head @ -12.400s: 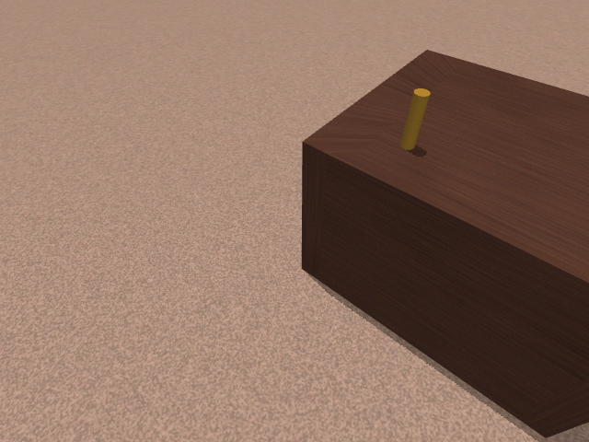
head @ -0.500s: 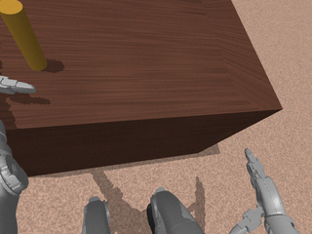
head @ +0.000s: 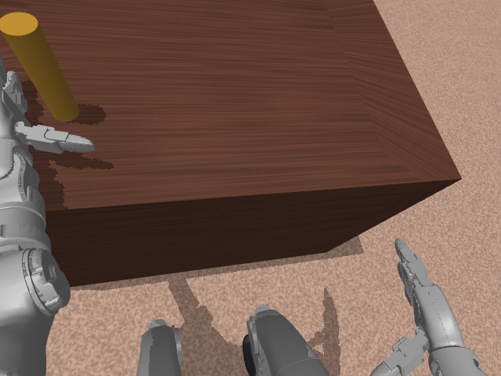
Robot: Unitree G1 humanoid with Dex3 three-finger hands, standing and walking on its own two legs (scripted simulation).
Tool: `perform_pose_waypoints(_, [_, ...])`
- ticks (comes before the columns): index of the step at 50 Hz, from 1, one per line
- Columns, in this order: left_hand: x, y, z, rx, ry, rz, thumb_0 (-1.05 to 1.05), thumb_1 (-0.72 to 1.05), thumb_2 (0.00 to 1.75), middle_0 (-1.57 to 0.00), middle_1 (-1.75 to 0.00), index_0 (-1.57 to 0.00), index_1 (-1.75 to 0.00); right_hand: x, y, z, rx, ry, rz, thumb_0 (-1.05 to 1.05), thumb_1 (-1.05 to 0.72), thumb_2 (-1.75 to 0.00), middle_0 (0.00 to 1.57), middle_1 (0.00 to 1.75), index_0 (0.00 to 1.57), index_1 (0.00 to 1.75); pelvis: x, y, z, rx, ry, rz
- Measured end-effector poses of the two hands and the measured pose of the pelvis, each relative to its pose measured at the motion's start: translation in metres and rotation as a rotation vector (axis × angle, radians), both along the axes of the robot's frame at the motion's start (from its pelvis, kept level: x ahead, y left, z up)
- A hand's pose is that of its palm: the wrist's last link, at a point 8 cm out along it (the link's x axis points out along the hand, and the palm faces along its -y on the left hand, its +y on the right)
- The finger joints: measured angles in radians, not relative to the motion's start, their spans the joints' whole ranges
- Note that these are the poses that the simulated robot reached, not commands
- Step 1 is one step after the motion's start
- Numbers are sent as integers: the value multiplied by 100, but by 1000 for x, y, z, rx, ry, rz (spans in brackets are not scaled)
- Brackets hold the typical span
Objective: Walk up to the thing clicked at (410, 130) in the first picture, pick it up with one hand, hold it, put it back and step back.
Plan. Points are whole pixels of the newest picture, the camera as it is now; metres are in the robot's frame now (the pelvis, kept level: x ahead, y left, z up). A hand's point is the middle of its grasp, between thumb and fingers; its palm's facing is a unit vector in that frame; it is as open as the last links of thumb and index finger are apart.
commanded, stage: close in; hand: left
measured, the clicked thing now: (46, 75) +0.56 +0.23 +0.07
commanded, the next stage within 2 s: rest palm in 0.34 s
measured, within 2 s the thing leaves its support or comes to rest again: leaves its support in 1.60 s
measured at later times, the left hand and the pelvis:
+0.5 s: hand (64, 91) +0.55 +0.21 +0.04, palm faces +0.16 -0.99 +0.03, open 17.7 cm; pelvis +0.00 +0.00 -0.01, yaw -1 degrees
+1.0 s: hand (59, 95) +0.54 +0.22 +0.04, palm faces +0.18 -0.98 +0.02, open 11.6 cm; pelvis +0.01 +0.00 +0.00, yaw -1 degrees
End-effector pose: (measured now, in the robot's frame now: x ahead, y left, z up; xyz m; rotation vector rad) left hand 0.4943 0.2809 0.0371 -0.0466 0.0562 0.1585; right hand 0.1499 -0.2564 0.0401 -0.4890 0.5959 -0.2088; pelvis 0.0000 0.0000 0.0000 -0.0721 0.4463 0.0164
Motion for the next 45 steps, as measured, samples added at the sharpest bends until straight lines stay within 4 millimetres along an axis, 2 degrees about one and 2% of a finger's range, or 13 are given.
perform_pose_waypoints(11, [18,-23,13,31,-11,-12,-1,-54,3,-4,-2,-5,-1,-3,-3,-13,29,13,-43,-1,54,-5,6,5,6,5,-2,1,-2,-4,8,-6])
perform_pose_waypoints(19, [24,-16,2,19,6,31,-1,-58,1,-5,-2,-6,-1,-7,-5,-17,36,26,-55,-1,53,-5,7,5,6,5,-2,1,-5,6,26,-18])
perform_pose_waypoints(29, [31,-17,4,17,-13,5,-1,-60,0,-8,-3,-8,-2,0,-11,-8,-15,33,-56,-1,52,-5,7,5,6,5,3,2,-5,-5,38,-11])
perform_pose_waypoints(34, [32,-8,5,27,-2,38,-1,-56,4,-21,-11,-22,-10,-1,-8,-13,8,49,-69,-1,52,-5,6,5,6,5,5,2,-4,-5,36,-13])
perform_pose_waypoints(38, [33,-3,14,38,-24,44,-2,-52,9,-36,-21,-36,-20,3,-1,-17,37,53,-61,-1,52,-5,6,5,6,5,6,2,-2,-4,34,-13])
perform_pose_waypoints(41, [33,-3,21,46,-24,29,-1,-48,14,-47,-30,-48,-29,6,2,-18,49,49,-51,-1,51,-5,7,5,6,5,6,3,-1,-5,32,-11])
perform_pose_waypoints(45, [30,-9,18,46,5,4,-1,-43,22,-61,-43,-62,-41,8,1,-15,52,39,-42,-1,51,-4,7,5,6,5,7,4,1,-5,29,-12])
